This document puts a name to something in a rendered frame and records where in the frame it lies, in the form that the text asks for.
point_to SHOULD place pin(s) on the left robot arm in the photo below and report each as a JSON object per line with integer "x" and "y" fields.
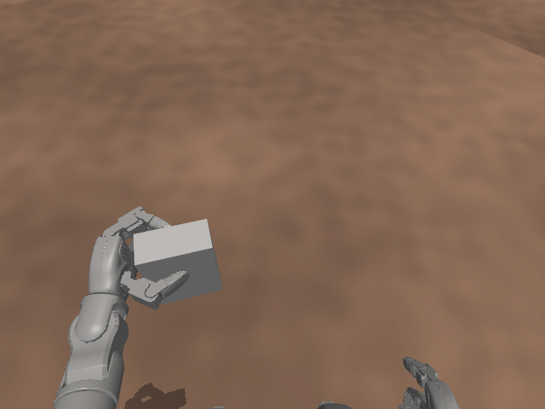
{"x": 94, "y": 371}

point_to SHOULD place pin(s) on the carton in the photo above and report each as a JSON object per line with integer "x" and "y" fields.
{"x": 161, "y": 252}

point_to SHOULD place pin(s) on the left robot hand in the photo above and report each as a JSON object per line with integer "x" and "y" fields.
{"x": 112, "y": 265}

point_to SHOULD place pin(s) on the right robot hand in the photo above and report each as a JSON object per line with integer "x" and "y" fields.
{"x": 438, "y": 395}

